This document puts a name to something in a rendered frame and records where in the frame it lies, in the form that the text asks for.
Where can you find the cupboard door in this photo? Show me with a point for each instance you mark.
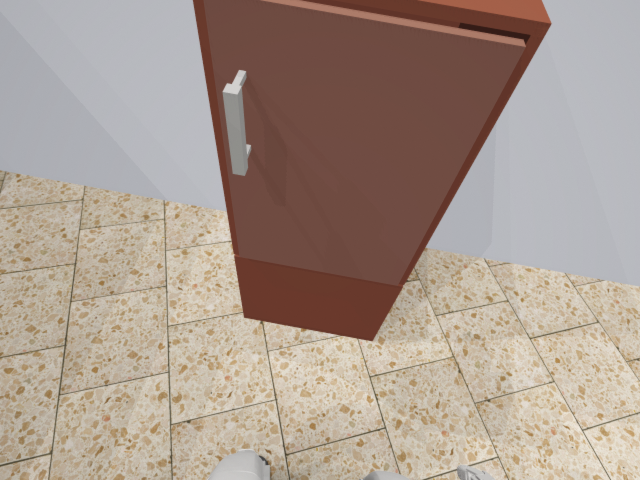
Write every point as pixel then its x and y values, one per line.
pixel 358 124

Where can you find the handle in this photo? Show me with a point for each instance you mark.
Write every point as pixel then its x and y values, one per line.
pixel 234 112

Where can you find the robot left thigh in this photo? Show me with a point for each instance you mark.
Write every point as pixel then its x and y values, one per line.
pixel 241 466

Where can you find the robot left shin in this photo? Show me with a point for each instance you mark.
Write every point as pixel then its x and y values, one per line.
pixel 247 450

